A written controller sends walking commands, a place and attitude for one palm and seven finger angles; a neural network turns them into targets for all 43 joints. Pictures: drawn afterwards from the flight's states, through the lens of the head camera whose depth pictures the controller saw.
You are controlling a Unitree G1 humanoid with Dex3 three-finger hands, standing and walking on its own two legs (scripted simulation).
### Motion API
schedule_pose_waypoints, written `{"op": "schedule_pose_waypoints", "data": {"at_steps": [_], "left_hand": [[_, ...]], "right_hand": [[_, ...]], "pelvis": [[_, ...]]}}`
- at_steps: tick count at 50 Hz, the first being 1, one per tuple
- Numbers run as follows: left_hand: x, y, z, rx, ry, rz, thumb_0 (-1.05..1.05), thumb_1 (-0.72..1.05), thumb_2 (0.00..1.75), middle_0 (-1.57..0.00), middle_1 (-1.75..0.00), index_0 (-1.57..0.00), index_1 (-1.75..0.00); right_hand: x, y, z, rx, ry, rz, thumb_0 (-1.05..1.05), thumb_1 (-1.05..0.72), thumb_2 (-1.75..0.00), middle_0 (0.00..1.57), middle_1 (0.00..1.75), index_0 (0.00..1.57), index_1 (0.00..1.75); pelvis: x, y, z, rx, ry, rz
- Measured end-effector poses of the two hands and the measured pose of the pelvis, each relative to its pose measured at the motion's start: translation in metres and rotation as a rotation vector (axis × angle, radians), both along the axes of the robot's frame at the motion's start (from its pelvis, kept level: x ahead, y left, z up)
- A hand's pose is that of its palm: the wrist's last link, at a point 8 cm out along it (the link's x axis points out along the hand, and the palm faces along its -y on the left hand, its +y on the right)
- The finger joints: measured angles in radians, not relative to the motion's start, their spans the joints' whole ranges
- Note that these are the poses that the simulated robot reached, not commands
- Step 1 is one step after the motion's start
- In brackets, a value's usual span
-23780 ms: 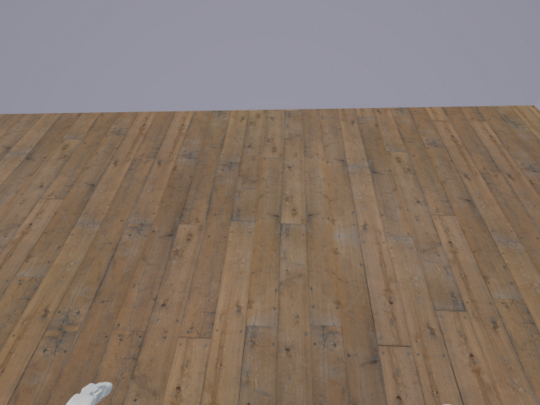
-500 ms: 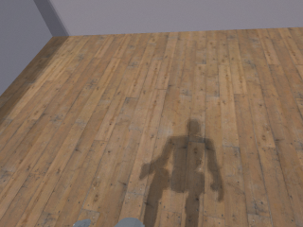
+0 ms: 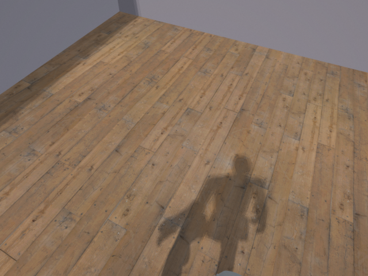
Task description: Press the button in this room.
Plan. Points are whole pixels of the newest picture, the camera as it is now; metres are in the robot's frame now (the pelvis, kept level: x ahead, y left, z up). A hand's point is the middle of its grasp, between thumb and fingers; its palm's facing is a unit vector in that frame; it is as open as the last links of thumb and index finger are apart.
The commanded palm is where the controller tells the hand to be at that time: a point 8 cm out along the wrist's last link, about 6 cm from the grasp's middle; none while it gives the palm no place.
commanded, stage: turn or walk to find it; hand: left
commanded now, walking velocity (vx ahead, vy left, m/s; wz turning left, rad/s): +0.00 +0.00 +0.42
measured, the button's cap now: out of the picture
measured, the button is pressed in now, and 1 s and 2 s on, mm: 0 0 0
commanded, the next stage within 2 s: stand and wait in 1.44 s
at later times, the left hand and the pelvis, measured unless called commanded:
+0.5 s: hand out of the picture +0.03 +0.15 -0.14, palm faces +0.22 -0.93 -0.28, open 7.4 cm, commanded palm none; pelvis -0.01 -0.05 +0.00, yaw +12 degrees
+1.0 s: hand out of the picture -0.09 +0.21 -0.17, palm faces +0.46 -0.86 -0.24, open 7.4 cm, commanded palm none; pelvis -0.04 -0.01 +0.01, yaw +24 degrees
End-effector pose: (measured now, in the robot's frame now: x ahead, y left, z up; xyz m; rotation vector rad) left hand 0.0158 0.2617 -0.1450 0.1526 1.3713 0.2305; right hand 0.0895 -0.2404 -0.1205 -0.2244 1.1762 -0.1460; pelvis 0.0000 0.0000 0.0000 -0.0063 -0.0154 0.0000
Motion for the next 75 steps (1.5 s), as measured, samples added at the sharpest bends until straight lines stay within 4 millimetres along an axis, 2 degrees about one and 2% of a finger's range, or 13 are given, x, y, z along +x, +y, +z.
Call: {"op": "schedule_pose_waypoints", "data": {"at_steps": [8,16,23,28,34,39,42,46,51,56,63,69,75], "left_hand": [[0.022,-0.003,0.017,0.024,-0.100,0.009,0.00,0.91,0.90,-0.20,-0.30,-0.20,-0.30],[0.043,-0.039,0.027,0.068,-0.210,0.001,0.00,0.91,0.90,-0.20,-0.30,-0.20,-0.30],[0.009,-0.067,0.038,0.071,-0.201,0.082,0.00,0.91,0.90,-0.21,-0.30,-0.20,-0.30],[-0.022,-0.072,0.035,0.061,-0.155,0.149,0.00,0.91,0.90,-0.21,-0.30,-0.20,-0.30],[-0.069,-0.062,0.023,0.042,-0.092,0.237,0.00,0.91,0.90,-0.21,-0.30,-0.20,-0.30],[-0.115,-0.042,0.000,0.015,-0.035,0.323,0.00,0.91,0.90,-0.21,-0.30,-0.20,-0.30],[-0.135,-0.030,-0.008,0.008,0.005,0.362,0.00,0.91,0.90,-0.21,-0.30,-0.20,-0.30],[-0.138,-0.021,0.000,0.005,-0.001,0.390,0.01,0.91,0.90,-0.20,-0.30,-0.20,-0.30],[-0.125,-0.014,0.012,0.027,-0.080,0.398,0.01,0.91,0.90,-0.20,-0.30,-0.20,-0.30],[-0.104,-0.018,0.021,0.060,-0.142,0.394,0.00,0.91,0.90,-0.20,-0.30,-0.20,-0.30],[-0.079,-0.046,0.031,0.123,-0.227,0.390,0.00,0.91,0.90,-0.20,-0.30,-0.20,-0.30],[-0.102,-0.087,0.044,0.133,-0.211,0.461,0.00,0.91,0.90,-0.20,-0.30,-0.20,-0.30],[-0.138,-0.120,0.042,0.108,-0.151,0.558,0.00,0.91,0.90,-0.21,-0.30,-0.20,-0.30]], "right_hand": [[-0.004,0.007,-0.006,0.041,0.021,0.030,0.01,-0.90,-0.90,0.20,0.30,0.21,0.30],[-0.027,-0.027,-0.037,0.084,0.101,0.027,0.01,-0.90,-0.90,0.20,0.30,0.21,0.30],[-0.028,-0.053,-0.034,0.074,0.164,0.078,0.01,-0.91,-0.90,0.20,0.30,0.20,0.30],[-0.021,-0.057,-0.028,0.053,0.182,0.126,0.01,-0.91,-0.90,0.20,0.30,0.20,0.30],[0.005,-0.037,-0.022,0.019,0.167,0.222,0.01,-0.91,-0.90,0.19,0.30,0.20,0.30],[0.038,0.001,-0.017,-0.007,0.069,0.318,0.01,-0.91,-0.90,0.19,0.30,0.20,0.30],[0.049,0.024,-0.010,-0.008,0.016,0.361,0.01,-0.91,-0.90,0.19,0.30,0.20,0.30],[0.050,0.042,0.001,-0.008,-0.006,0.398,0.01,-0.91,-0.90,0.20,0.30,0.20,0.30],[0.045,0.049,0.001,0.012,0.010,0.424,0.01,-0.91,-0.90,0.20,0.30,0.20,0.30],[0.034,0.038,-0.008,0.037,0.045,0.424,0.01,-0.90,-0.90,0.20,0.30,0.21,0.30],[0.023,-0.004,-0.038,0.063,0.131,0.422,0.01,-0.90,-0.90,0.20,0.30,0.21,0.30],[0.031,-0.031,-0.037,0.051,0.184,0.464,0.01,-0.91,-0.90,0.20,0.30,0.20,0.30],[0.041,-0.043,-0.030,0.019,0.211,0.522,0.01,-0.91,-0.90,0.20,0.30,0.20,0.30]], "pelvis": [[-0.004,-0.004,0.005,0.011,0.015,0.052],[-0.010,-0.036,-0.007,0.027,0.016,0.120],[-0.014,-0.051,0.003,0.050,0.001,0.199],[-0.015,-0.054,0.006,0.055,0.007,0.247],[-0.021,-0.044,0.004,0.044,0.014,0.302],[-0.030,-0.023,-0.009,0.009,0.014,0.351],[-0.036,-0.016,-0.010,0.019,0.006,0.365],[-0.040,-0.010,0.000,-0.002,0.001,0.395],[-0.043,-0.011,0.006,-0.002,0.005,0.429],[-0.043,-0.022,0.005,0.012,0.010,0.464],[-0.038,-0.055,-0.007,0.030,0.016,0.525],[-0.035,-0.076,0.003,0.061,0.005,0.595],[-0.034,-0.086,0.008,0.066,0.011,0.656]]}}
